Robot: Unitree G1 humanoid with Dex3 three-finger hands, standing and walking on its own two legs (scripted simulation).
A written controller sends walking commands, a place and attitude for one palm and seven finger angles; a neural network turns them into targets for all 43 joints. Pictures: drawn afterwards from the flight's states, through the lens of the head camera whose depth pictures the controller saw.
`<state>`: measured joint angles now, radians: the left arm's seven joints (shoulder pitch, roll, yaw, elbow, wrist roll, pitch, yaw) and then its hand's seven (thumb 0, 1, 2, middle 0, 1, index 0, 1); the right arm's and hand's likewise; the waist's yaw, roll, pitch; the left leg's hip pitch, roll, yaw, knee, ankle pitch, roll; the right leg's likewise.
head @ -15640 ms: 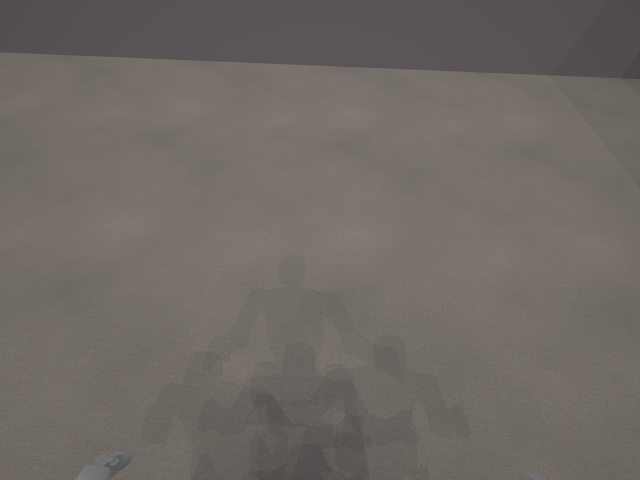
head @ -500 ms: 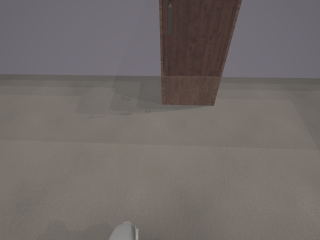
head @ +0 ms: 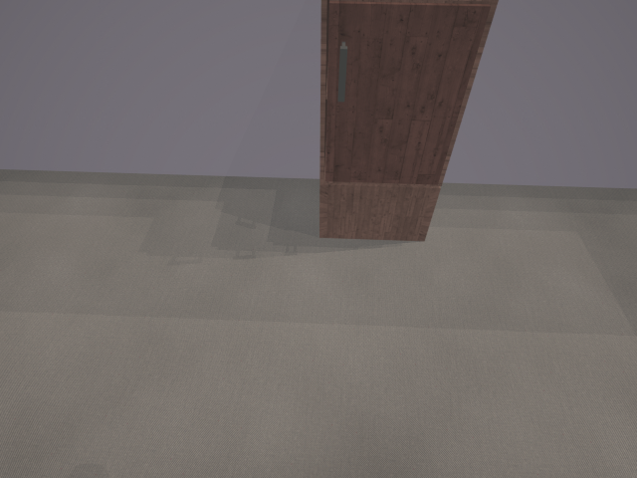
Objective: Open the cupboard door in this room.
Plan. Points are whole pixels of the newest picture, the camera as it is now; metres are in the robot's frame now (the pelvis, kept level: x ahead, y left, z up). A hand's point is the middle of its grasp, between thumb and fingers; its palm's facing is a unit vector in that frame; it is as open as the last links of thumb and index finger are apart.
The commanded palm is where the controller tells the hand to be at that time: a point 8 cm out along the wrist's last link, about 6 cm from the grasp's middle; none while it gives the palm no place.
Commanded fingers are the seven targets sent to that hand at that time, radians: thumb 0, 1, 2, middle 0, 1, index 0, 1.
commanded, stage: stand and wait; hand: left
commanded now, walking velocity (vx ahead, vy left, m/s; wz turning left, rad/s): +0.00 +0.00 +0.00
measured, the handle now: (342, 72) +1.15 +0.01 -0.01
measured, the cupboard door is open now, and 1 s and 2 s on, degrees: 0 0 0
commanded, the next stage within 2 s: look at it before walking up in 0.60 s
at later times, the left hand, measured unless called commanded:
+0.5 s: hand out of the picture -0.03 +0.12 -0.17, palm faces +0.05 -0.98 -0.17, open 7.4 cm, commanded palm none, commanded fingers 0.00 0.90 0.90 -0.20 -0.30 -0.20 -0.30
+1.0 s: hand out of the picture -0.03 +0.12 -0.18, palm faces +0.07 -0.98 -0.18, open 7.4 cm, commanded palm none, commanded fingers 0.00 0.90 0.90 -0.20 -0.30 -0.20 -0.30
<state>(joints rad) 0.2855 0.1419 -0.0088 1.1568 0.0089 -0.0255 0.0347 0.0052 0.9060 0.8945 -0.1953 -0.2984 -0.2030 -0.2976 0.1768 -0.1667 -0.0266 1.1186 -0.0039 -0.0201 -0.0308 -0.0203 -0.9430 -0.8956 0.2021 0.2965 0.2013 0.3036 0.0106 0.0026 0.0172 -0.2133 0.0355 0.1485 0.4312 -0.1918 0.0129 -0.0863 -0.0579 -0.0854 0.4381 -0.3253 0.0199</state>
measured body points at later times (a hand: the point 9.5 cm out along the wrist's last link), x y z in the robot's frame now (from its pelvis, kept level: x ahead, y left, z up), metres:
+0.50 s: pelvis +0.00 -0.03 +0.00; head +0.01 -0.04 +0.45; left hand -0.03 +0.18 -0.16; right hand -0.03 -0.23 -0.17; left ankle +0.03 +0.11 -0.74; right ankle -0.06 -0.12 -0.74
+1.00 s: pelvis +0.01 -0.04 +0.00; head +0.02 -0.04 +0.45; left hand -0.03 +0.17 -0.16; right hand +0.01 -0.25 -0.16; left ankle +0.03 +0.11 -0.74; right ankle -0.06 -0.12 -0.74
